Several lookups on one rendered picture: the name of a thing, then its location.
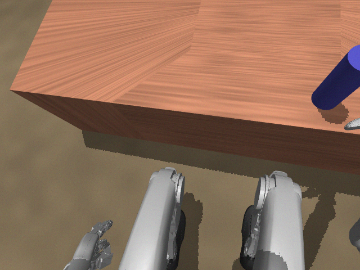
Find right robot arm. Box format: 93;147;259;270
349;218;360;252

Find can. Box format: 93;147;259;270
311;45;360;110

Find right robot foot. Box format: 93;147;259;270
240;205;255;270

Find left robot foot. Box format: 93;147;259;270
166;210;186;270

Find left robot hand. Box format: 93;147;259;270
72;220;114;270

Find left robot arm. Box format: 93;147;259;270
64;259;92;270

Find right robot hand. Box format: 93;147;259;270
344;118;360;130

